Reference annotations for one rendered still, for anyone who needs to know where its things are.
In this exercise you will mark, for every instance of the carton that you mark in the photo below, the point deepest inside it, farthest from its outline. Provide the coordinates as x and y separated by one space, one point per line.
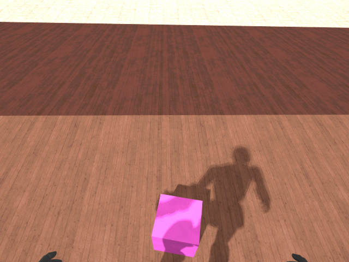
177 225

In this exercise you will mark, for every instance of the left robot hand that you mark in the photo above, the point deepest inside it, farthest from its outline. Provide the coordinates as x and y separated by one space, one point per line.
49 256

